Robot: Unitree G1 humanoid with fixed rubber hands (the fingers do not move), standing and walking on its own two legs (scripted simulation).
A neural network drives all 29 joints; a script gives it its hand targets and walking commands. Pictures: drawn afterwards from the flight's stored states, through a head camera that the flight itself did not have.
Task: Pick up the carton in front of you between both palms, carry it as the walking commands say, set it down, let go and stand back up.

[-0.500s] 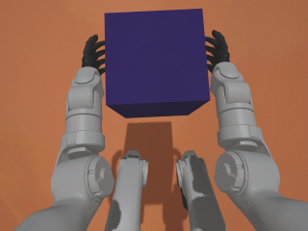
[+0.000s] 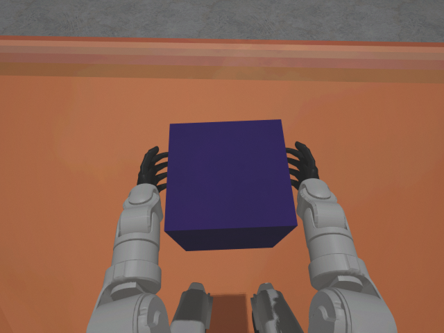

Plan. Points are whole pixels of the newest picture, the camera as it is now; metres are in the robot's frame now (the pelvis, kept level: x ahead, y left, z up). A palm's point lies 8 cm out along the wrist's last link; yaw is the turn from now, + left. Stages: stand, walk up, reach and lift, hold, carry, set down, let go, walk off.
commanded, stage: reach and lift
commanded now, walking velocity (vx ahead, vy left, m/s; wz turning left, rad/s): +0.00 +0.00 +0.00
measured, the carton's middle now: (227, 193) +0.41 +0.01 -0.10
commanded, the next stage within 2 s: hold in 1.60 s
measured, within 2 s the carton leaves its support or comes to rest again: neither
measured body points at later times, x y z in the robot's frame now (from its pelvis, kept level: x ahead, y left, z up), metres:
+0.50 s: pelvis +0.05 +0.00 +0.11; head +0.05 +0.00 +0.56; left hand +0.36 +0.16 +0.11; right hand +0.36 -0.15 +0.11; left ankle +0.06 +0.13 -0.63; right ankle +0.05 -0.13 -0.63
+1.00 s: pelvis +0.03 +0.00 +0.11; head +0.01 +0.00 +0.56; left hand +0.35 +0.16 +0.14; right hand +0.35 -0.15 +0.14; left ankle +0.06 +0.13 -0.63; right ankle +0.05 -0.13 -0.63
